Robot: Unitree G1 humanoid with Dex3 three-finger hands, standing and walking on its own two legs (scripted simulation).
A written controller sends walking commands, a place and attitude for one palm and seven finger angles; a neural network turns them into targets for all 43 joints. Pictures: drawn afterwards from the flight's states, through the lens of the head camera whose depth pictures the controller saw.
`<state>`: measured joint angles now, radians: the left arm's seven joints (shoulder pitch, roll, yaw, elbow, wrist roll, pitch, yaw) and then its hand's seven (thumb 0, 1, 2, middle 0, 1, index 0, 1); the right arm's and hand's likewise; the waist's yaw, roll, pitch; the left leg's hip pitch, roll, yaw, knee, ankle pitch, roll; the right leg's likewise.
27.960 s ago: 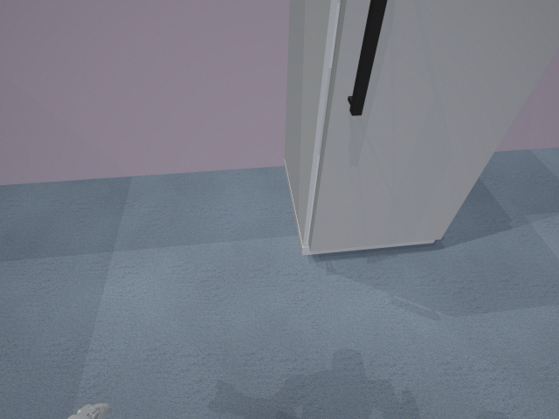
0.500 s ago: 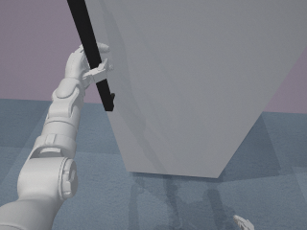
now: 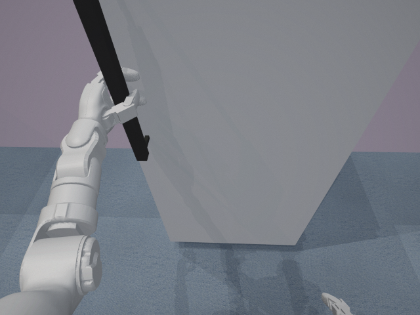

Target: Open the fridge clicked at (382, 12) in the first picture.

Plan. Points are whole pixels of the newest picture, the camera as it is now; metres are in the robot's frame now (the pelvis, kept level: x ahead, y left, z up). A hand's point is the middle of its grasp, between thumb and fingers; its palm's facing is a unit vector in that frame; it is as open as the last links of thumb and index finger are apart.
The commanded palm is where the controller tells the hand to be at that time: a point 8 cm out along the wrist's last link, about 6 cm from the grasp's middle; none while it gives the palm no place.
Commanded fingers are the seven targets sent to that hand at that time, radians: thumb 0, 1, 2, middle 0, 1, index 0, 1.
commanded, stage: grip the handle and tug to test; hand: left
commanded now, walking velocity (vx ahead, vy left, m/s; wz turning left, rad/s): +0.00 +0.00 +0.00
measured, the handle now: (118, 70) +0.49 +0.17 +0.23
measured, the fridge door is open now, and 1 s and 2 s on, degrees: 0 6 21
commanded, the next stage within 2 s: pull the door a little, standing still in 0.04 s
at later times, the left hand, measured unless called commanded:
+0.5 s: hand (131, 107) +0.44 +0.15 +0.18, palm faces -0.03 -1.00 -0.01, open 5.8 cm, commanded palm +0.37 +0.20 +0.18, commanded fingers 0.00 0.90 0.90 -0.45 -1.40 -0.45 -1.40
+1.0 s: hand (122, 134) +0.38 +0.15 +0.17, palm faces +0.01 -0.97 -0.25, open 7.1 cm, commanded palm +0.35 +0.21 +0.18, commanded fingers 0.00 0.90 0.90 -0.45 -1.40 -0.45 -1.40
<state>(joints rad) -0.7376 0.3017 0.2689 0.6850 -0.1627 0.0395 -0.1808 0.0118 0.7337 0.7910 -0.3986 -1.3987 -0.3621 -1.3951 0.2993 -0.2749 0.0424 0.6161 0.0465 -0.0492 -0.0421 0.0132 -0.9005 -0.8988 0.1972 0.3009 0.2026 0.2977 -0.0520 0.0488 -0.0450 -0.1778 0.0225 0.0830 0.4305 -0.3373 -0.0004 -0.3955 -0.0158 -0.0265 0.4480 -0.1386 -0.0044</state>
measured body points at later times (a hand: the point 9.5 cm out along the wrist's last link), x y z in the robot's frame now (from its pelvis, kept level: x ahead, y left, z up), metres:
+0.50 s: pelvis +0.03 +0.01 +0.00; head +0.04 -0.01 +0.45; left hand +0.44 +0.20 +0.18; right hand +0.18 -0.22 -0.10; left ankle -0.08 +0.11 -0.73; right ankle +0.05 -0.12 -0.74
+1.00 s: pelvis +0.10 +0.01 +0.00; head +0.14 -0.01 +0.45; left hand +0.37 +0.20 +0.19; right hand +0.29 -0.24 -0.09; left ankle -0.01 +0.14 -0.71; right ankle +0.05 -0.11 -0.74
